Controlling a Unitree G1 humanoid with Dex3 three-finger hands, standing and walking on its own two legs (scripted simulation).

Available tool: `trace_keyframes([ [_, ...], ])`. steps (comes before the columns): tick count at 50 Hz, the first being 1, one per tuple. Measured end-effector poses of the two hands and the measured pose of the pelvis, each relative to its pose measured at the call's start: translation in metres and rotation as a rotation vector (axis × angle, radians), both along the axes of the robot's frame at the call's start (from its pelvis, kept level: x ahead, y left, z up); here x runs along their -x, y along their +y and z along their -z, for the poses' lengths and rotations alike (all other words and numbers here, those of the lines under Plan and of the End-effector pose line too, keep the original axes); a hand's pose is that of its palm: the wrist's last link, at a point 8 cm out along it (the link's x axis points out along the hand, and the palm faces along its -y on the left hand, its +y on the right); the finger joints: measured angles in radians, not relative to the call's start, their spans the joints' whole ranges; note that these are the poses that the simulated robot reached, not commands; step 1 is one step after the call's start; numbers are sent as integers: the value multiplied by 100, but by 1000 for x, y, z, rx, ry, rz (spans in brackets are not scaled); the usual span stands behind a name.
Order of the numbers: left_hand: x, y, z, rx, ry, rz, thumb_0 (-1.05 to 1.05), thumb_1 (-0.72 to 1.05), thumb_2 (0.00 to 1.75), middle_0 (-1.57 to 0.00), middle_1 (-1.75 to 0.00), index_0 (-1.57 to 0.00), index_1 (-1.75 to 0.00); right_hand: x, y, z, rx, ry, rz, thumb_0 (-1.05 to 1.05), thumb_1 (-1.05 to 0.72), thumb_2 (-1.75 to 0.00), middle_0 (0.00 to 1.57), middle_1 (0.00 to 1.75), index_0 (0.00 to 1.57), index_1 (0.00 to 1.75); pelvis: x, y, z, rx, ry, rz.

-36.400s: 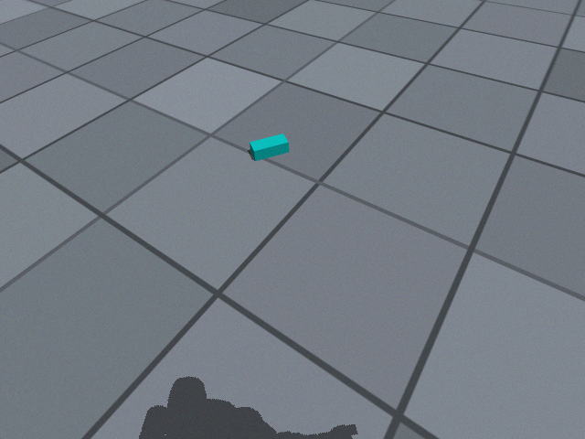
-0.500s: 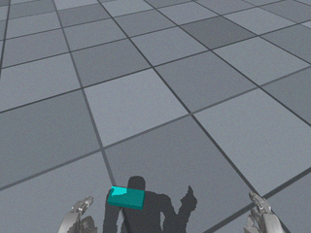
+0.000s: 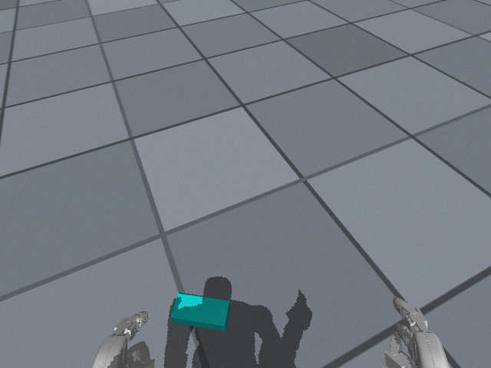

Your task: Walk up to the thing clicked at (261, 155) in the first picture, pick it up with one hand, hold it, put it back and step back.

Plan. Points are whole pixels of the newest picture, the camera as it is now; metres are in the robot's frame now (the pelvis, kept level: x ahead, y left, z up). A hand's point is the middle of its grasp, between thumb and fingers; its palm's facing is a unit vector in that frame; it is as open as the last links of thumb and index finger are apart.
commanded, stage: home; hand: left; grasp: from above
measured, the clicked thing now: (201, 312) +0.44 +0.21 -0.68
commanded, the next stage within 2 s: stand in 0.82 s
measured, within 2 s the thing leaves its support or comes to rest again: neither
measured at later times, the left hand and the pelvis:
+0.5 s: hand (150, 366) +0.16 +0.18 -0.05, palm faces +0.03 -0.98 -0.20, open 7.4 cm; pelvis +0.00 +0.00 +0.00, yaw +0 degrees
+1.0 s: hand (145, 362) +0.17 +0.20 -0.07, palm faces +0.00 -0.96 -0.28, open 7.4 cm; pelvis +0.00 +0.00 +0.01, yaw +0 degrees
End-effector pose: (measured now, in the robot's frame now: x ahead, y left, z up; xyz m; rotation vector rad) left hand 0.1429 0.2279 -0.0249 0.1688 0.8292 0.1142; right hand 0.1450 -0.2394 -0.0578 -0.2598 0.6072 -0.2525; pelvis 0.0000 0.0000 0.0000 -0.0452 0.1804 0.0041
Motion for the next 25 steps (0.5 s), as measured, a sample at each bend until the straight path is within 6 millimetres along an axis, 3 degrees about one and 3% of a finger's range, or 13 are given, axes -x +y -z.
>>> trace_keyframes([
  [25, -2, 2, 0, -3, 2, 4, 1, 91, 90, -20, -30, -20, -30, 1, 1, 1, 0, 14, 7, 1, -91, -90, 21, 30, 20, 30, -2, 2, 0, 1, 4, 1],
])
